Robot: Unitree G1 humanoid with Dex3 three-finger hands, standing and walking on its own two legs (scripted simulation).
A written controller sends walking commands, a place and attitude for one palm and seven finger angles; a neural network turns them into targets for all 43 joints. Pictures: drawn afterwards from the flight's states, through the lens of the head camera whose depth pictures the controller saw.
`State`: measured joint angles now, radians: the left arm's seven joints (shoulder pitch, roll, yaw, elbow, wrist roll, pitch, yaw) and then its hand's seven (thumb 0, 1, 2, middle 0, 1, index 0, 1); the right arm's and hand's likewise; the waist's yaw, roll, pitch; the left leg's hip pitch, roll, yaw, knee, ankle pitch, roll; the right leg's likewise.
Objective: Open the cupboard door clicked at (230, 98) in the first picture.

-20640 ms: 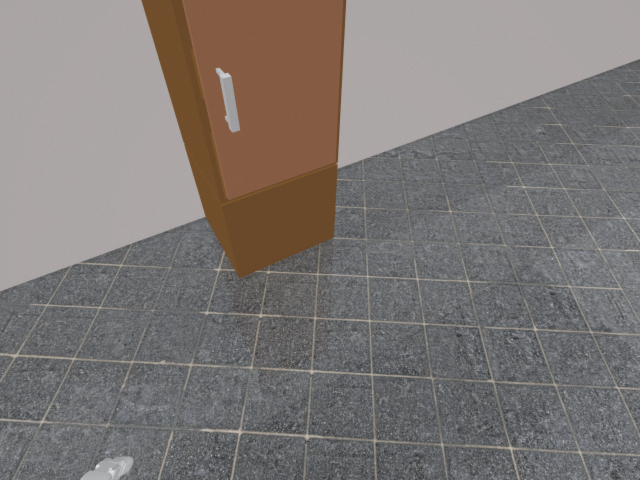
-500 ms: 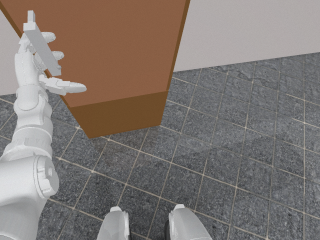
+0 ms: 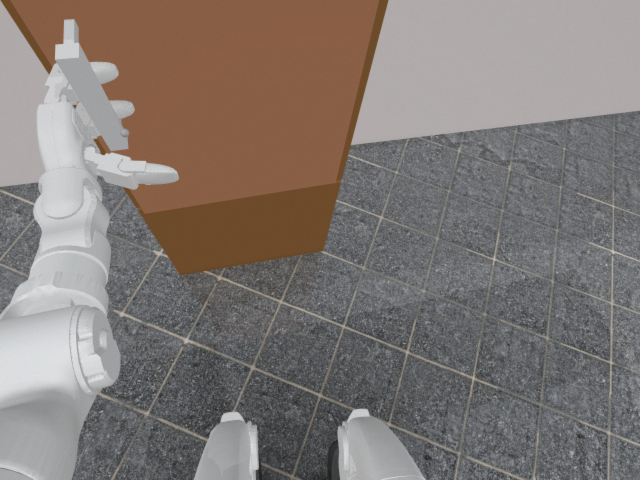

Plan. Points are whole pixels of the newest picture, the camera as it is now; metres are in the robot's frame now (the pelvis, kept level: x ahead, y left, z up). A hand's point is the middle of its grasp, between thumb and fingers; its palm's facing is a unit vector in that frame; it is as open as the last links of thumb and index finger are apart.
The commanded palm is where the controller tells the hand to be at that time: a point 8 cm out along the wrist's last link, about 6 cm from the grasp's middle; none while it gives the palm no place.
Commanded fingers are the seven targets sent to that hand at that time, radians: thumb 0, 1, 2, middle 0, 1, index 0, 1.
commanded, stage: close the thumb around the handle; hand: left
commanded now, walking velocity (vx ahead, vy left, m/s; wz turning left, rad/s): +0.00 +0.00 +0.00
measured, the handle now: (96, 90) +0.57 +0.24 +0.08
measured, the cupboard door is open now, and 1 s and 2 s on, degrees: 2 3 43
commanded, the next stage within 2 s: pull the door open along its arc in 0.70 s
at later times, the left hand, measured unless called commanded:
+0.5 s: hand (123, 131) +0.52 +0.20 +0.06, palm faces +0.17 -0.99 -0.01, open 7.7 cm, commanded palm +0.50 +0.23 +0.06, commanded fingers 0.00 0.90 0.90 -0.40 -1.35 -0.40 -1.35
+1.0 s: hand (123, 136) +0.51 +0.20 +0.06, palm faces +0.15 -0.99 -0.01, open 5.8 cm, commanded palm +0.47 +0.24 +0.06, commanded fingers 0.00 0.90 0.90 -0.40 -1.35 -0.40 -1.35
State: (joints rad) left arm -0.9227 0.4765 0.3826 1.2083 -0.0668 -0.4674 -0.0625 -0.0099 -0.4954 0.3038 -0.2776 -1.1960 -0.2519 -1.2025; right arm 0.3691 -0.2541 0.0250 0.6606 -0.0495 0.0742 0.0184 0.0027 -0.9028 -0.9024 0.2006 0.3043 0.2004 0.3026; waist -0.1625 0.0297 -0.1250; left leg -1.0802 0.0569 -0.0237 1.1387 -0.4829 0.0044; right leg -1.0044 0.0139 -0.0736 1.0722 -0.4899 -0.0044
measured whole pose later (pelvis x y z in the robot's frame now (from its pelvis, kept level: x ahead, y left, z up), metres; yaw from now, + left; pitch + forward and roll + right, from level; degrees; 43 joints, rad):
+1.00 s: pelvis +0.00 +0.01 +0.00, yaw -1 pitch +24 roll -3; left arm -0.84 0.46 0.42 1.13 -0.08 -0.46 -0.09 0.01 0.73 0.78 -0.36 -1.35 -0.35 -1.35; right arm 0.38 -0.25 0.02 0.63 -0.04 0.10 0.02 0.00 -0.90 -0.90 0.20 0.30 0.20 0.30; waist -0.16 0.03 -0.13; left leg -1.05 0.06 0.01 1.12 -0.49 0.01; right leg -0.99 0.02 -0.04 1.05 -0.48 0.01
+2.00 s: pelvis +0.02 -0.06 +0.02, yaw +4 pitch +14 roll +2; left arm 0.00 -0.12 -0.14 0.26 0.11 -0.27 0.64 0.02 0.66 0.77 -0.32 -1.31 -0.35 -1.34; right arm 0.19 -0.19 -0.01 0.62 -0.10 -0.01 0.00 0.01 -0.90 -0.90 0.20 0.30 0.20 0.30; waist -0.02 0.03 -0.17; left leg -0.77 0.03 -0.06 0.97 -0.45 -0.06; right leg -0.74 0.00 -0.10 1.02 -0.54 -0.08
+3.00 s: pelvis -0.02 -0.01 +0.01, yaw +3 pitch +13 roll -1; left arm -0.16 -0.01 -0.22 0.42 0.09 -0.39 0.35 -0.01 -0.49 0.30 -0.23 -0.41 -0.15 -0.44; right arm 0.22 -0.18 -0.01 0.60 -0.07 -0.02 0.02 0.01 -0.90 -0.90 0.20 0.30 0.20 0.30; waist 0.00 0.04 -0.14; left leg -0.88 0.00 -0.03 1.09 -0.44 0.00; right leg -0.82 -0.03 -0.07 1.08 -0.49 -0.01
